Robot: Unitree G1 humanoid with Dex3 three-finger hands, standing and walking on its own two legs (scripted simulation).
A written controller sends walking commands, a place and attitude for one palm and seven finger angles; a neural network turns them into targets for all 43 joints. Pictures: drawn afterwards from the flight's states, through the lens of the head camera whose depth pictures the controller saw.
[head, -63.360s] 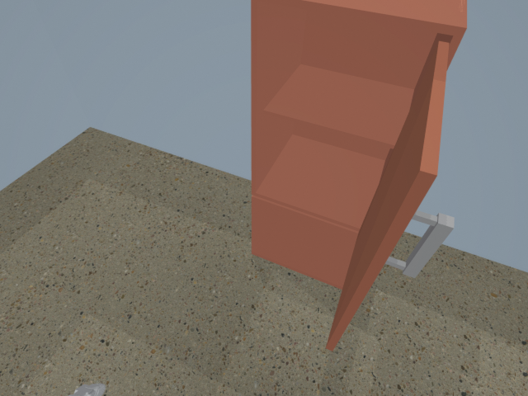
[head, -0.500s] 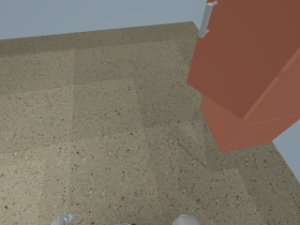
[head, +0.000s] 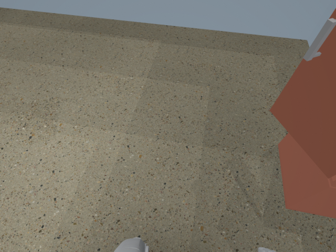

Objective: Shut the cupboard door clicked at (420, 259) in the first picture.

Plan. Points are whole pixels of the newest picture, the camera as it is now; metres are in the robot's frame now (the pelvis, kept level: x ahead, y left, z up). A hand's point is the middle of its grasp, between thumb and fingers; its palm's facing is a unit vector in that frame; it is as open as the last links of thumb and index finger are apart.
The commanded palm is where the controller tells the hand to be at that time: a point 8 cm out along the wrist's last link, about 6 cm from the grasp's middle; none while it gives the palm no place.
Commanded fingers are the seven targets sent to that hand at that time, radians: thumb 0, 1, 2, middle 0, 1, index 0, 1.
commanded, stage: walk to a spot facing it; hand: left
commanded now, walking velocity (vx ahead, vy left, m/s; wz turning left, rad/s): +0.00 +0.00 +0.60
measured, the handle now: (323, 39) +0.74 -0.46 +0.08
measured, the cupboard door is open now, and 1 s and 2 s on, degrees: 33 33 33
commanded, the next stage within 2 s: turn to face it in 1.04 s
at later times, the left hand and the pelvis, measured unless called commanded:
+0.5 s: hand out of the picture +0.06 +0.20 -0.14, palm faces +0.32 -0.91 -0.28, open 7.4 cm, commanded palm none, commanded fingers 0.00 0.90 0.90 -0.20 -0.30 -0.20 -0.30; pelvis +0.06 -0.02 +0.00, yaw +18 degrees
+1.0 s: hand out of the picture +0.11 +0.30 -0.17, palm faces +0.59 -0.78 -0.22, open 7.4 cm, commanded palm none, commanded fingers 0.00 0.90 0.90 -0.20 -0.30 -0.20 -0.30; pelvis +0.18 +0.09 +0.00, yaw +35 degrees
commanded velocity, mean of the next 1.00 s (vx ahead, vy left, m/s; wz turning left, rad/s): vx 0.24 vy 0.00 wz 0.59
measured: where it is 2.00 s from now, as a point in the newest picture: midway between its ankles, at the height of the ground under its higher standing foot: (143, 211)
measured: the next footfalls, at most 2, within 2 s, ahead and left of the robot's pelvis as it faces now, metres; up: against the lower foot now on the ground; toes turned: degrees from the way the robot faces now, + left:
left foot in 0.06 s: +0.04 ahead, +0.13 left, +0.00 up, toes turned +6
right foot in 0.38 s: +0.11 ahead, -0.13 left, +0.00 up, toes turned +8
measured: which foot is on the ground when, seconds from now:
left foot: up 0.00-0.04, down 0.06-0.36, up 0.38-0.76, down 0.78-1.00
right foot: down 0.00-0.06, up 0.08-0.36, down 0.38-0.78, up 0.80-1.00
